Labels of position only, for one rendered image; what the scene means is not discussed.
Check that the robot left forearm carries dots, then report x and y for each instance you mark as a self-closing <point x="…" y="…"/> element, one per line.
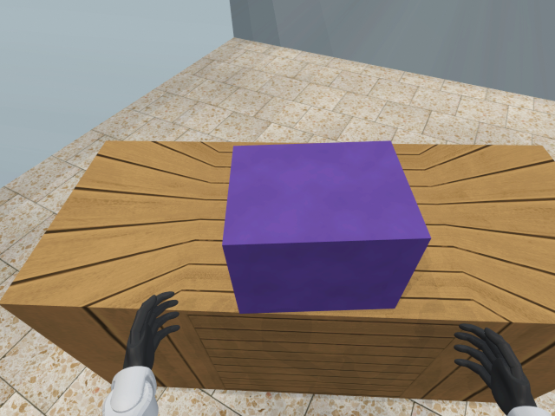
<point x="132" y="393"/>

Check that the carton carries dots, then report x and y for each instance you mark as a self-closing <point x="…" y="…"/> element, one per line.
<point x="320" y="227"/>

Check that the robot right hand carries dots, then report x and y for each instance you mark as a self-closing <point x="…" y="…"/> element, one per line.
<point x="501" y="369"/>

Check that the robot left hand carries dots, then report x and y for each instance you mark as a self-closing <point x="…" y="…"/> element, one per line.
<point x="144" y="338"/>

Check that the pedestal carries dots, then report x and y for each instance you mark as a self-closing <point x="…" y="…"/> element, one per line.
<point x="148" y="217"/>

